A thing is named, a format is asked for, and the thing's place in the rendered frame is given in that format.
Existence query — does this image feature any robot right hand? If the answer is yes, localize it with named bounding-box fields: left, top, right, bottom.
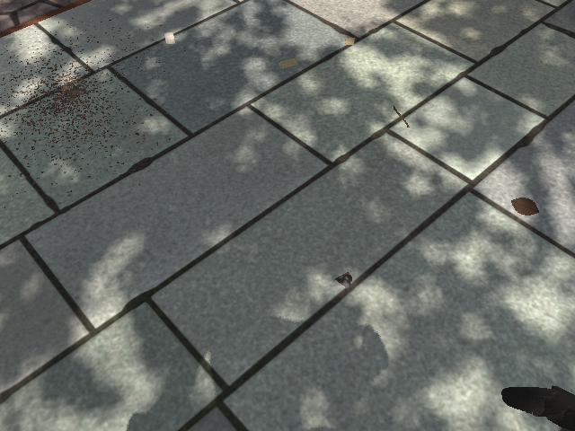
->
left=501, top=386, right=575, bottom=431

